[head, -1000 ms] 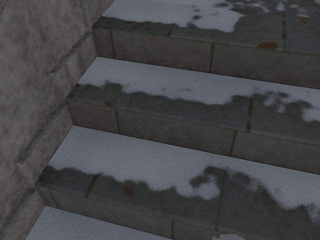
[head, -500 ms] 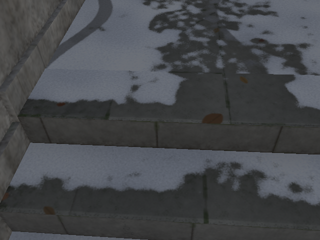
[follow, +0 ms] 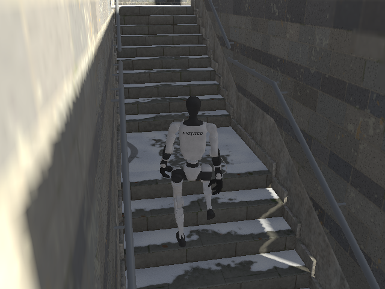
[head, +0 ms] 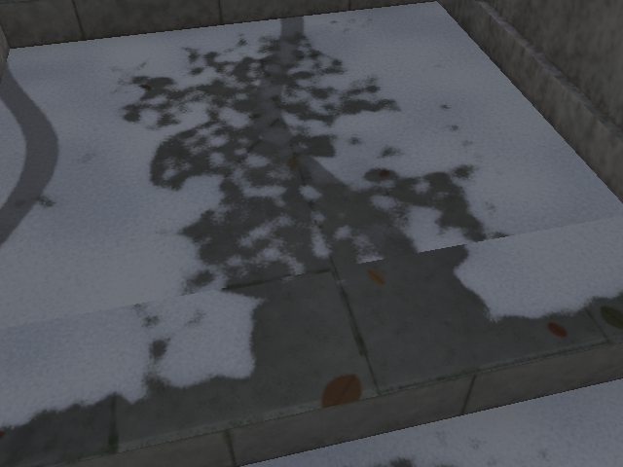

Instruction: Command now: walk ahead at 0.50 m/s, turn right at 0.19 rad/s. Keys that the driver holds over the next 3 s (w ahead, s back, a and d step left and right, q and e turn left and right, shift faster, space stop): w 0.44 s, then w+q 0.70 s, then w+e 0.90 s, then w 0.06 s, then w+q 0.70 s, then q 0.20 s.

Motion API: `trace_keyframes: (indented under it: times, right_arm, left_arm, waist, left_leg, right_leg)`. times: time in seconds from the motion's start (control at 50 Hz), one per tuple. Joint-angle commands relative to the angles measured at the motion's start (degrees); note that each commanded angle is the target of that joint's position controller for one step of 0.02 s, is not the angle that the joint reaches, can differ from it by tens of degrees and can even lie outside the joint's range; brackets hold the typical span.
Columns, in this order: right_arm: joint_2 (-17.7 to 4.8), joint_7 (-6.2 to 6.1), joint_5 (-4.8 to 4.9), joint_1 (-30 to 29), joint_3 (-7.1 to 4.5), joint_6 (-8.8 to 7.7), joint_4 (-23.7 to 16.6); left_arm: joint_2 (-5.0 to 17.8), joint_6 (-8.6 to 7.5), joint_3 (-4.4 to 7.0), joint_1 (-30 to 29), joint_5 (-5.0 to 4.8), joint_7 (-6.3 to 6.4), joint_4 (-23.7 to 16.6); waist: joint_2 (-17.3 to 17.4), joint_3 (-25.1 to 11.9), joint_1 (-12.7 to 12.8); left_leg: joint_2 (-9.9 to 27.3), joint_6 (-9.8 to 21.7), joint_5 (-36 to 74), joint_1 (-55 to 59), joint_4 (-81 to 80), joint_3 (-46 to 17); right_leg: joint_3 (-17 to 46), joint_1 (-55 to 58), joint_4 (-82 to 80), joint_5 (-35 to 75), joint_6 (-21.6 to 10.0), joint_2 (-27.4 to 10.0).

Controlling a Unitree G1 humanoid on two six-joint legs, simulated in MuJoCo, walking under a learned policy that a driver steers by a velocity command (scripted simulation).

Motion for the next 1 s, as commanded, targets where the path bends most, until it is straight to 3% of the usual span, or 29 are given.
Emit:
trace_keyframes:
  times: [0.02,0.1,0.16,0.2,0.22,0.28,0.3,0.32,0.34,0.36,0.38,0.4,0.42,0.48,0.5,0.56,0.58,0.62,0.7,0.74,0.78,0.82,0.84,0.9,0.92,0.94,0.96,0.98,1.0]
  right_arm:
    - [2.68,0.68,-2.4,-5.36,1.67,-1.96,-2.32]
    - [3.63,0.59,-4.52,7.02,3.11,-2.31,3.2]
    - [3.54,1.84,-5.46,15.42,3.85,-2.68,5.76]
    - [3.16,4.1,-1.91,12.75,3.86,-2.57,3.82]
    - [0.81,4.25,-0.08,12.28,3.5,-3.5,2.73]
    - [-8.12,3.17,0.47,11.83,0.92,-5.32,2.17]
    - [-9.56,2.91,0.4,11.16,-0.03,-5.41,2.17]
    - [-7.94,2.94,-1.2,14.18,-0.62,-5.62,2.1]
    - [-5.74,3.66,-1.97,17.06,-0.16,-5.75,1.94]
    - [-3.42,4.27,-1.47,13.44,-0.37,-4.78,0.57]
    - [-0.16,4.83,0.91,8.37,-1.22,-3.74,-0.08]
    - [-1.63,4.29,2.37,5.57,-2.6,-3.42,0.32]
    - [-0.19,3.2,1.98,2.59,-2.52,-4.2,-0.82]
    - [2.3,2.0,3.48,-2.6,-0.89,-4.22,-3.77]
    - [1.54,1.73,3.38,-3.03,-0.91,-3.36,-4.15]
    - [3.01,3.13,2.07,-4.07,0.16,-1.76,-3.97]
    - [2.35,3.75,2.36,-6.21,0.59,-1.6,-4.43]
    - [1.56,3.63,2.4,-11.62,1.5,-1.22,-6.94]
    - [-1.74,1.97,2.66,-28.46,2.84,-0.6,-17.04]
    - [-2.12,1.58,2.19,-32.46,2.82,0.89,-19.2]
    - [0.14,1.99,1.62,-38.67,3.44,3.33,-21.5]
    - [1.7,2.97,1.1,-35.55,3.37,4.19,-21.1]
    - [0.31,3.35,1.12,-36.43,2.66,3.76,-21.97]
    - [-1.4,3.48,2.32,-28.61,1.1,2.44,-20.77]
    - [-3.14,2.59,2.09,-22.95,0.32,1.45,-19.39]
    - [-5.54,1.32,3.46,-15.64,-0.34,0.49,-17.46]
    - [-8.56,0.55,2.88,-3.71,-1.73,0.84,-13.64]
    - [-13.41,0.39,0.43,7.49,-2.62,1.03,-9.16]
    - [-17.39,-0.57,-0.09,7.87,-4.82,0.02,-9.1]
  left_arm:
    - [-3.76,0.15,-2.37,-1.93,-0.1,-0.08,-3.01]
    - [-4.84,0.38,-4.43,-11.27,-0.31,1.93,-8.44]
    - [-3.84,2.69,-5.18,-24.32,0.45,1.88,-14.61]
    - [-6.34,5.58,-6.14,-32.63,0.95,0.23,-17.68]
    - [-6.3,5.52,-5.65,-30.22,1.34,-0.8,-17.24]
    - [-4.81,4.75,-4.54,-21.9,0.3,-1.42,-16.32]
    - [-4.29,3.88,-4.16,-17.5,0.08,-0.9,-15.53]
    - [-3.17,3.09,-4.05,-10.31,0.79,-0.15,-14.36]
    - [-1.45,2.99,-4.06,-2.93,-1.03,0.32,-12.02]
    - [2.43,3.84,-2.3,8.89,0.4,1.24,-7.41]
    - [8.6,3.48,0.26,18.65,1.82,1.76,-3.34]
    - [11.01,1.99,1.99,20.6,1.64,2.67,-0.83]
    - [9.39,0.97,1.76,16.93,1.02,3.1,0.47]
    - [-3.71,1.12,-1.78,3.47,1.8,1.41,2.24]
    - [-5.09,0.9,-2.44,2.48,3.19,1.02,2.89]
    - [-6.05,-0.36,-2.2,0.48,2.69,2.11,1.66]
    - [-6.04,-0.62,-2.39,4.35,3.36,2.59,3.4]
    - [-6.74,-0.58,-3.38,10.08,4.89,2.62,6.46]
    - [-4.78,-1.06,-4.96,21.18,7.83,2.05,10.75]
    - [-4.23,-1.29,-5.36,26.78,7.86,2.13,11.57]
    - [-3.74,-1.46,-5.79,27.57,6.33,0.68,11.17]
    - [-1.63,-2.86,-6.05,24.06,4.29,0.46,8.54]
    - [0.51,-3.26,-5.75,22.84,3.35,0.43,7.5]
    - [8.91,-4.0,-2.5,23.0,2.22,0.86,6.97]
    - [9.41,-4.1,-1.96,22.64,3.19,0.92,5.95]
    - [5.16,-4.93,-2.37,26.53,5.24,1.33,5.17]
    - [5.18,-4.71,-2.61,24.21,5.23,0.48,4.33]
    - [1.97,-3.4,-1.89,17.68,3.93,-0.79,2.01]
    - [2.06,-2.21,-1.47,16.21,1.22,-1.14,0.56]
  waist:
    - [3.13,6.46,2.81]
    - [3.86,6.51,0.4]
    - [4.55,5.63,-3.23]
    - [7.38,6.86,-2.4]
    - [11.0,6.58,-0.54]
    - [12.83,4.49,4.12]
    - [14.64,1.39,5.63]
    - [11.77,-7.58,5.59]
    - [6.93,-14.1,6.77]
    - [-0.01,-14.21,11.75]
    - [-4.88,-11.88,13.85]
    - [-4.44,-7.57,13.1]
    - [-6.23,-1.6,10.23]
    - [4.9,-0.56,1.56]
    - [5.95,-0.12,-1.13]
    - [0.66,2.06,-3.48]
    - [-2.29,2.78,-1.94]
    - [1.04,6.31,-0.04]
    - [4.39,6.36,3.78]
    - [-1.1,6.62,6.62]
    - [-1.64,8.63,7.06]
    - [-2.28,8.2,3.88]
    - [-2.96,7.31,2.04]
    - [-7.23,4.46,-2.76]
    - [-8.05,0.04,-3.32]
    - [-3.57,-8.75,-2.09]
    - [0.94,-11.0,-7.27]
    - [11.0,-10.95,-8.98]
    - [10.56,-8.45,-8.08]
  left_leg:
    - [13.38,11.56,5.64,3.91,-22.67,-17.39]
    - [14.56,10.08,8.98,20.28,-23.68,-15.73]
    - [14.94,10.39,11.8,18.66,-29.5,-13.57]
    - [15.24,10.38,17.18,2.86,-37.02,-8.59]
    - [15.6,10.21,28.6,2.38,-35.4,-6.35]
    - [18.26,10.62,73.89,22.18,-26.32,-4.76]
    - [18.5,8.2,85.51,25.8,-20.92,-3.65]
    - [15.51,4.3,86.2,16.83,-12.08,-4.89]
    - [11.0,3.28,70.25,1.11,-1.79,-9.16]
    - [4.85,2.37,40.88,-9.95,8.88,-12.96]
    - [0.28,0.63,15.62,-18.97,33.29,-20.7]
    - [-0.84,0.91,19.42,-21.9,51.21,-28.77]
    - [-1.76,1.93,21.56,-25.39,62.18,-30.8]
    - [-1.85,8.28,22.9,-35.18,75.83,-30.62]
    - [-0.64,9.11,24.35,-38.06,74.34,-29.07]
    - [2.88,9.14,18.44,-40.3,75.48,-22.27]
    - [1.96,9.87,14.48,-44.17,87.63,-19.31]
    - [1.25,12.26,13.82,-54.94,93.54,-21.9]
    - [3.94,14.12,21.24,-62.7,71.93,-18.2]
    - [4.9,11.18,23.33,-63.14,63.83,-13.95]
    - [7.6,9.69,14.61,-56.94,54.03,-7.14]
    - [5.61,8.5,11.43,-42.19,51.34,-4.17]
    - [3.26,8.33,7.04,-34.83,46.88,-2.25]
    - [-3.92,7.03,-4.0,-26.0,28.36,-0.86]
    - [-4.91,8.23,3.14,-15.69,27.88,-2.66]
    - [-3.05,11.55,15.15,7.22,29.54,-13.65]
    - [-1.82,12.62,5.49,19.17,16.37,-26.05]
    - [5.28,16.5,-1.8,28.15,-4.01,-47.5]
    - [9.1,14.38,-6.44,20.96,-10.99,-59.75]
  right_leg:
    - [-0.13,-14.83,14.58,-3.63,-1.79,-0.24]
    - [-2.27,-29.59,9.97,-6.24,-3.37,-2.91]
    - [-10.99,-22.68,-9.13,4.17,-0.69,-8.23]
    - [-15.79,1.45,-21.78,-6.89,1.21,-7.82]
    - [-18.35,9.97,-22.4,-12.48,2.77,-5.3]
    - [-21.89,17.54,-38.73,-19.49,3.51,1.24]
    - [-18.86,24.36,-43.26,-19.58,2.31,2.09]
    - [-12.64,44.02,-38.72,2.65,-1.13,0.19]
    - [0.96,61.16,-48.05,-6.66,-3.62,-3.52]
    - [15.04,69.85,-64.48,-16.61,-4.21,-7.66]
    - [34.66,67.81,-80.22,-16.72,-4.38,-15.29]
    - [35.4,59.72,-81.92,-20.06,0.36,-15.63]
    - [29.39,50.91,-80.9,-20.2,2.05,-14.74]
    - [15.44,44.01,-79.01,-2.24,5.03,-16.32]
    - [9.54,42.57,-79.56,2.25,6.38,-15.51]
    - [-5.62,39.38,-86.42,-5.16,5.25,-10.98]
    - [-5.66,40.28,-88.33,-6.23,2.63,-11.03]
    - [-6.41,44.42,-90.05,-9.6,2.19,-12.6]
    - [-11.98,56.15,-94.02,-8.53,3.79,-13.01]
    - [-13.2,59.98,-97.24,-4.73,1.98,-13.83]
    - [-15.31,58.56,-103.55,3.01,0.37,-17.44]
    - [-21.22,53.95,-102.74,22.14,1.18,-16.95]
    - [-23.21,53.57,-101.52,34.91,1.88,-16.96]
    - [-23.92,70.72,-89.17,72.29,2.75,-19.48]
    - [-24.14,69.4,-83.3,79.92,3.74,-19.19]
    - [-21.45,53.54,-72.64,72.87,7.04,-16.0]
    - [-19.55,40.96,-60.47,49.77,7.88,-9.95]
    - [-13.31,23.93,-39.83,-3.75,11.01,1.0]
    - [0.57,18.01,-16.52,-1.3,9.79,2.08]
Next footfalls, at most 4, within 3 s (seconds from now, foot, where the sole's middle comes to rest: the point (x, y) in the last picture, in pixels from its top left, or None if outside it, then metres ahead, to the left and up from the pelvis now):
0.30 right None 0.37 -0.15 -0.60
0.90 left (261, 351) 0.67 0.10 -0.45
1.50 right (306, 213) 1.04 0.00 -0.45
2.04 left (222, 147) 1.31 0.21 -0.45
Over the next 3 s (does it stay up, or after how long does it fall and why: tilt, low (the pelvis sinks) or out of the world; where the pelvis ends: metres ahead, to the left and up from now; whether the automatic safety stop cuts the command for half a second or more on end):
stays up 1.55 0.15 0.31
